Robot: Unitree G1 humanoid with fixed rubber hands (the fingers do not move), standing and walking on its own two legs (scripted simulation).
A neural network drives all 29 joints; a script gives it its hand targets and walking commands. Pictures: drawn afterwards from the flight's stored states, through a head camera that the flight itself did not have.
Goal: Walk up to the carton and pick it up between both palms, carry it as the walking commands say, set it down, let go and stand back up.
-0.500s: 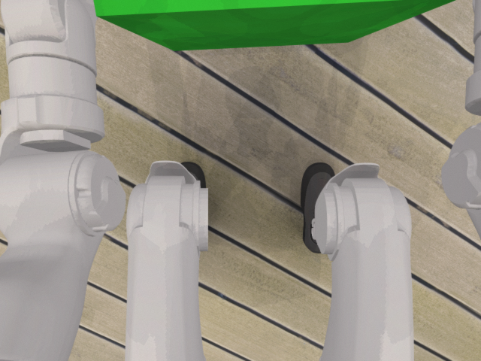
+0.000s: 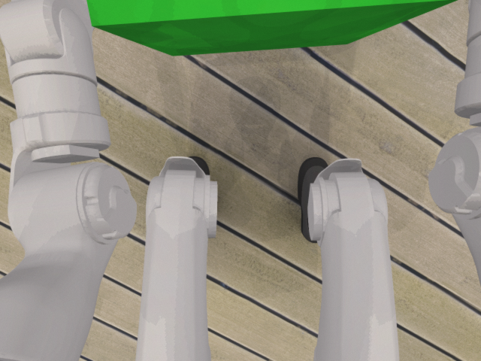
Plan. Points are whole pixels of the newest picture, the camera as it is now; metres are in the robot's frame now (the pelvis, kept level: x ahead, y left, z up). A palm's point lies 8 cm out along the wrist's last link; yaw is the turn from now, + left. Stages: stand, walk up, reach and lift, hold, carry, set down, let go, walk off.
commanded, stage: reach and lift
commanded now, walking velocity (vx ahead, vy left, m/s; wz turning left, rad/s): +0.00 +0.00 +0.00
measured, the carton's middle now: out of the picture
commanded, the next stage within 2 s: none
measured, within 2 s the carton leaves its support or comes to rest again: neither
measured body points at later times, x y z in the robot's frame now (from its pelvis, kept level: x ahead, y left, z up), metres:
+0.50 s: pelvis -0.01 +0.00 +0.05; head +0.36 +0.01 +0.30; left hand +0.55 +0.21 -0.08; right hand +0.59 -0.18 -0.06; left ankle +0.14 +0.15 -0.42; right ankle +0.14 -0.14 -0.42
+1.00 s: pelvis -0.01 +0.00 +0.11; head +0.34 +0.01 +0.39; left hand +0.53 +0.21 +0.00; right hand +0.56 -0.18 +0.01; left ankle +0.14 +0.15 -0.42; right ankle +0.14 -0.14 -0.42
